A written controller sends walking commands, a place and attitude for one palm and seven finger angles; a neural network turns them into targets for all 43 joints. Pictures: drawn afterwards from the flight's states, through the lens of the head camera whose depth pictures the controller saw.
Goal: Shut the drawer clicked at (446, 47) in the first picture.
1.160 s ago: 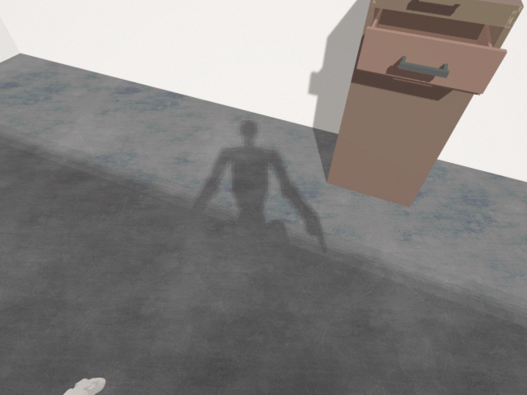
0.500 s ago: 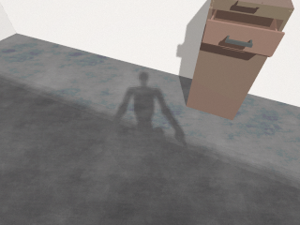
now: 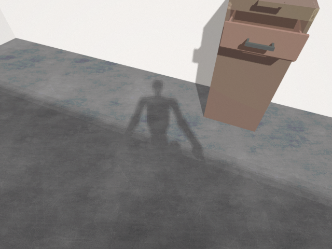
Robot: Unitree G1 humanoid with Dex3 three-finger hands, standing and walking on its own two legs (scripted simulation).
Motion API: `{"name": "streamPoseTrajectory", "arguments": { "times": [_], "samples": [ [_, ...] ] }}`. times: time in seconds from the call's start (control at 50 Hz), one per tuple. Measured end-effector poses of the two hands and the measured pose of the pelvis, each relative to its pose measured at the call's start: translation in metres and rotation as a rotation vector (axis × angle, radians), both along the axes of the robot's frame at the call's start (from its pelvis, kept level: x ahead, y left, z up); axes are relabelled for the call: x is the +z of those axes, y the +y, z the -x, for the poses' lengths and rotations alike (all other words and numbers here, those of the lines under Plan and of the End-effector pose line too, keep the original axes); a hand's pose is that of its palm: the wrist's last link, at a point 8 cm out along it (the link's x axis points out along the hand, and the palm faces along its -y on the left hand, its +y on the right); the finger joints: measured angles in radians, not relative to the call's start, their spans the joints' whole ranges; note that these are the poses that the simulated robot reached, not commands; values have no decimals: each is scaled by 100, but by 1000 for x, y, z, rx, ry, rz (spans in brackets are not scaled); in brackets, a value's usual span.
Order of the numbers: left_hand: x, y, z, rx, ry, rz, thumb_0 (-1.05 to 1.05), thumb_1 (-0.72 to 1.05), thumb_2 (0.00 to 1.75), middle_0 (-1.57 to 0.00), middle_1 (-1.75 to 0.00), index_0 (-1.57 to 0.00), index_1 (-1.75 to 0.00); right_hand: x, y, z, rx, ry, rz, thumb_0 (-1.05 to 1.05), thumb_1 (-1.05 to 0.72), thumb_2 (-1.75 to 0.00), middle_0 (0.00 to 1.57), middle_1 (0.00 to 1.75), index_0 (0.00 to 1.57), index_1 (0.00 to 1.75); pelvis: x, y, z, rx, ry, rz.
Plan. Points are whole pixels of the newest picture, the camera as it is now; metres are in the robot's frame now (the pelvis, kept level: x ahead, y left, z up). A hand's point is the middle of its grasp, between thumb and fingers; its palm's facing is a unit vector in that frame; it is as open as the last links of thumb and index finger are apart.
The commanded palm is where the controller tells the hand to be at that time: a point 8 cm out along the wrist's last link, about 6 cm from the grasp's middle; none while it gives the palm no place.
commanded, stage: look at it before walking up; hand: left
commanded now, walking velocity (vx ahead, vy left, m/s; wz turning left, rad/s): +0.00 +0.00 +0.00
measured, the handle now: (259, 44) +1.03 -0.41 +0.02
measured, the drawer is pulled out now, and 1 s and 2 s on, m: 0.18 0.18 0.18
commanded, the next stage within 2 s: walk to a spot facing it in 0.48 s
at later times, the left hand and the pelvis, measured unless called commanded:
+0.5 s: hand out of the picture +0.08 +0.25 -0.16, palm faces -0.03 -0.94 -0.34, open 7.4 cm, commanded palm none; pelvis +0.01 +0.00 +0.00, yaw +0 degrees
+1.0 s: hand out of the picture +0.07 +0.18 -0.18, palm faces -0.14 -0.95 -0.27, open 7.4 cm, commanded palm none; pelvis -0.01 -0.02 -0.03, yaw -10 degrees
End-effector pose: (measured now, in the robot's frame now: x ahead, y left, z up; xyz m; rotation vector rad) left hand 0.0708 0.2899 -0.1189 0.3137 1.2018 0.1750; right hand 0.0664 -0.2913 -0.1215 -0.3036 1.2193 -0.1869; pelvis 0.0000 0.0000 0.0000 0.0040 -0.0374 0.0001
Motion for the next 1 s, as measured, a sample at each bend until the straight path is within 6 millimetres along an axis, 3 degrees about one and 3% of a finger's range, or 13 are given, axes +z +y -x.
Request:
{"name": "streamPoseTrajectory", "arguments": {
  "times": [0.36, 0.72, 0.88, 1.0],
  "samples": [
    [-1, 2, 2, 8, 26, -5, 0, 90, 90, -21, -30, -20, -30, 1, -1, -6, 6, 9, 3, 0, -91, -89, 20, 30, 20, 30, 1, 0, -4, 0, 7, 0],
    [-3, 0, -10, 0, 21, -6, 0, 90, 90, -21, -30, -20, -30, 1, 3, -20, -16, -35, 5, 0, -91, -89, 20, 30, 20, 30, -1, 0, -9, -36, 9, -1],
    [-22, -30, -6, -61, 74, 41, 0, 90, 90, -20, -30, -20, -30, -21, 19, 10, -114, -46, -61, 0, -91, -89, 20, 30, 20, 30, -14, -6, 2, -123, 17, -28],
    [-28, -62, 2, -93, 70, 57, 0, 90, 90, -20, -30, -20, -30, -46, 14, 42, -189, 0, -112, 0, -91, -89, 20, 30, 20, 30, -26, -19, 10, -167, 12, -15]
  ]
}}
